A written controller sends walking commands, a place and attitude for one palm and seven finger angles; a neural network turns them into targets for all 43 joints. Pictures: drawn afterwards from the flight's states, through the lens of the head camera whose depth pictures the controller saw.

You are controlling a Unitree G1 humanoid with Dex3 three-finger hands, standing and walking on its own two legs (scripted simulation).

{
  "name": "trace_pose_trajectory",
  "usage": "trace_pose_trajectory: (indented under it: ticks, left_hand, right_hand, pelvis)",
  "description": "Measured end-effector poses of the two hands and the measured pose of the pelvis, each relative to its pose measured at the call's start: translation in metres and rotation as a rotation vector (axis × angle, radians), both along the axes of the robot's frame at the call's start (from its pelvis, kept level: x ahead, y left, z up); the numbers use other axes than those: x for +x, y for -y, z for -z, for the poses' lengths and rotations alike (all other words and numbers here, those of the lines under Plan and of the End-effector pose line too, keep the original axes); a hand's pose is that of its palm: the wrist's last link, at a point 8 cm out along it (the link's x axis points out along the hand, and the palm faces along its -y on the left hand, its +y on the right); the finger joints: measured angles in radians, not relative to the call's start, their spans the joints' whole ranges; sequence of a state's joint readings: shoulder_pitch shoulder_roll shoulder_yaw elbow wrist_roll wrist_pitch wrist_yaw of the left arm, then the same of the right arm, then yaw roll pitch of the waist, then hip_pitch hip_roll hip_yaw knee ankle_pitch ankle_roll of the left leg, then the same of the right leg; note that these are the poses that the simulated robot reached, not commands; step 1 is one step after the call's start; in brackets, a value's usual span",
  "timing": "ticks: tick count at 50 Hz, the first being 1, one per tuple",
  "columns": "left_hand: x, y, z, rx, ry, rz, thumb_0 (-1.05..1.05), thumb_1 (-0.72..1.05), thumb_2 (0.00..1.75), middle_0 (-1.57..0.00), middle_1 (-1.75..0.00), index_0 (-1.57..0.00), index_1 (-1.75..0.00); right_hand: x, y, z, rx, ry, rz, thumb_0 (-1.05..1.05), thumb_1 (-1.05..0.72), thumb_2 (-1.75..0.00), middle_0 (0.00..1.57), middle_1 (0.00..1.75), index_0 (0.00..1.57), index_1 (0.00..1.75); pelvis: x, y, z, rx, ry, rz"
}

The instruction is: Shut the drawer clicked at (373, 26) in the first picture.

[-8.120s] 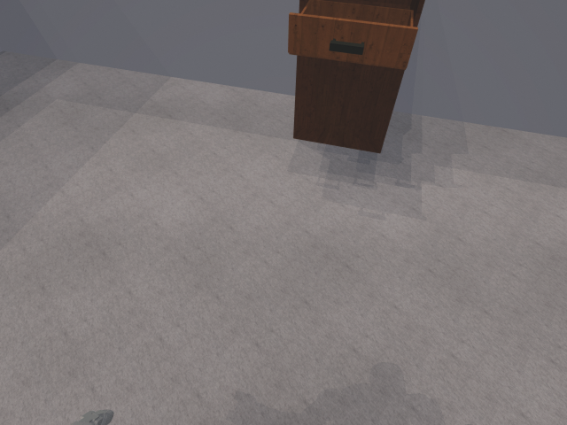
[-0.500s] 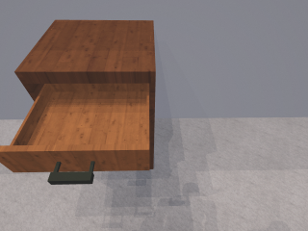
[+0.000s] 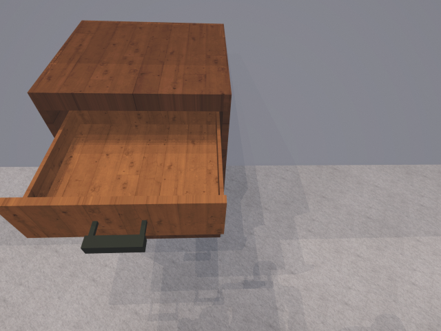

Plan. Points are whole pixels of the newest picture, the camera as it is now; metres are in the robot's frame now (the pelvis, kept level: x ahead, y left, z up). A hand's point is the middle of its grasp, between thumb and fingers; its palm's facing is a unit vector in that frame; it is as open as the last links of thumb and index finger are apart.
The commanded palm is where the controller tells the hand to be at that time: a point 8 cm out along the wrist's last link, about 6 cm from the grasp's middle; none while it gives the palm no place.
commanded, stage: look again from close up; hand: left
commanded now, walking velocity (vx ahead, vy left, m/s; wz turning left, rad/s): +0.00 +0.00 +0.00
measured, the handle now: (117, 234) +0.31 +0.24 -0.06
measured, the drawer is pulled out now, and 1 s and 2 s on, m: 0.29 0.29 0.29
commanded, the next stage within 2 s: raise the hand and make a fist in 0.02 s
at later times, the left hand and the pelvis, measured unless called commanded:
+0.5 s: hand out of the picture +0.13 +0.16 -0.04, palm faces +0.10 -0.99 -0.02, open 6.2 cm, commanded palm +0.09 +0.23 -0.04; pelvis -0.04 -0.03 -0.07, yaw +1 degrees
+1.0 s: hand (106, 325) +0.13 +0.19 -0.01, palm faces +0.13 -0.99 -0.09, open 3.7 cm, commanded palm +0.08 +0.24 +0.00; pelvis -0.04 -0.04 -0.06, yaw +1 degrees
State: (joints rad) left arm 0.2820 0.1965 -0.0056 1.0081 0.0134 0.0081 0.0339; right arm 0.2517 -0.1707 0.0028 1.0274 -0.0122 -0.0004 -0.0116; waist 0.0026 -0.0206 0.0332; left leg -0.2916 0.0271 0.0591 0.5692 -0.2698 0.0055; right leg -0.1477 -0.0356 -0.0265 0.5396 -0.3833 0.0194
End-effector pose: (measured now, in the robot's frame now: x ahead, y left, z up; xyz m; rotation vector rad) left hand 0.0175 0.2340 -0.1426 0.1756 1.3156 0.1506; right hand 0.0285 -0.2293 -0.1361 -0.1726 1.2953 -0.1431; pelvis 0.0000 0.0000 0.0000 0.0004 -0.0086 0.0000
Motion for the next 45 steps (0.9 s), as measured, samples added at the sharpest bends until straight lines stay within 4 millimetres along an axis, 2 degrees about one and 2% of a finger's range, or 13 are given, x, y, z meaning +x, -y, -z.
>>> trace_pose_trajectory:
  ticks: [7,9,14,16,18,22,25,28,30,32,36,40,45]
  left_hand:
    - [-0.017,-0.002,-0.002,0.006,-0.055,-0.005,0.00,0.91,0.90,-0.20,-0.30,-0.20,-0.30]
    - [0.008,-0.005,-0.023,0.012,0.105,-0.092,0.01,0.91,0.90,-0.21,-0.30,-0.21,-0.30]
    - [0.100,-0.004,-0.110,0.062,0.764,-0.101,0.02,0.91,0.89,-0.24,-0.34,-0.24,-0.34]
    - [0.122,-0.001,-0.130,0.038,0.968,-0.067,0.01,0.91,0.90,-0.26,-0.36,-0.26,-0.36]
    - [0.131,0.007,-0.138,-0.012,1.136,-0.014,0.01,0.91,0.90,-0.29,-0.40,-0.29,-0.40]
    - [0.116,0.020,-0.123,-0.097,1.288,0.095,0.00,0.91,0.90,-0.36,-0.47,-0.36,-0.47]
    - [0.088,0.019,-0.102,-0.103,1.236,0.065,0.01,0.90,0.90,-0.42,-0.53,-0.42,-0.53]
    - [0.062,0.012,-0.094,-0.050,1.194,0.002,0.01,0.90,0.90,-0.48,-0.59,-0.48,-0.59]
    - [0.052,0.009,-0.099,-0.008,1.214,-0.011,0.01,0.90,0.90,-0.52,-0.63,-0.51,-0.64]
    - [0.052,0.008,-0.108,0.013,1.263,0.010,0.02,0.90,0.90,-0.56,-0.68,-0.55,-0.68]
    - [0.072,0.013,-0.120,-0.026,1.318,0.089,0.02,0.90,0.90,-0.63,-0.76,-0.63,-0.76]
    - [0.093,0.014,-0.121,-0.087,1.238,0.118,0.02,0.90,0.90,-0.71,-0.85,-0.71,-0.85]
    - [0.099,0.003,-0.130,-0.057,1.178,0.084,0.02,0.90,0.90,-0.81,-0.96,-0.81,-0.96]
  right_hand:
    - [0.000,-0.001,-0.001,0.004,-0.019,-0.002,0.01,-0.91,-0.90,0.20,0.30,0.20,0.30]
    - [0.008,0.001,-0.006,-0.014,0.067,-0.002,0.01,-0.91,-0.90,0.20,0.30,0.20,0.30]
    - [0.056,0.009,-0.019,-0.039,0.389,-0.015,0.01,-0.91,-0.90,0.20,0.30,0.20,0.30]
    - [0.078,0.015,-0.022,-0.043,0.485,-0.030,0.01,-0.91,-0.90,0.20,0.30,0.20,0.30]
    - [0.099,0.021,-0.025,-0.046,0.573,-0.051,0.01,-0.91,-0.90,0.20,0.30,0.20,0.30]
    - [0.138,0.033,-0.026,-0.057,0.719,-0.104,0.01,-0.90,-0.90,0.20,0.30,0.20,0.30]
    - [0.158,0.037,-0.025,-0.068,0.788,-0.131,0.01,-0.90,-0.90,0.20,0.30,0.20,0.30]
    - [0.167,0.036,-0.022,-0.070,0.822,-0.159,0.01,-0.91,-0.90,0.20,0.30,0.20,0.30]
    - [0.166,0.033,-0.016,-0.065,0.825,-0.180,0.01,-0.91,-0.90,0.20,0.30,0.20,0.30]
    - [0.161,0.029,-0.008,-0.054,0.812,-0.195,0.01,-0.91,-0.90,0.20,0.30,0.20,0.30]
    - [0.138,0.024,0.011,-0.019,0.746,-0.178,0.01,-0.90,-0.90,0.20,0.30,0.20,0.30]
    - [0.106,0.028,0.022,-0.001,0.653,-0.100,0.02,-0.90,-0.90,0.20,0.30,0.20,0.30]
    - [0.073,0.042,0.024,-0.030,0.563,-0.008,0.02,-0.90,-0.90,0.20,0.30,0.20,0.30]
  pelvis:
    - [0.002,-0.002,-0.002,-0.002,-0.007,0.006]
    - [0.001,-0.002,-0.002,0.000,-0.015,0.002]
    - [-0.007,0.002,0.008,0.014,-0.072,-0.030]
    - [-0.014,0.005,0.015,0.008,-0.111,-0.026]
    - [-0.020,0.010,0.027,0.007,-0.156,-0.015]
    - [-0.034,0.021,0.057,0.004,-0.215,-0.009]
    - [-0.041,0.029,0.074,-0.002,-0.227,-0.018]
    - [-0.045,0.035,0.084,-0.016,-0.225,-0.034]
    - [-0.048,0.039,0.088,-0.026,-0.223,-0.044]
    - [-0.051,0.043,0.091,-0.036,-0.223,-0.051]
    - [-0.055,0.048,0.091,-0.045,-0.222,-0.055]
    - [-0.052,0.049,0.084,-0.036,-0.216,-0.046]
    - [-0.044,0.045,0.071,-0.018,-0.211,-0.030]
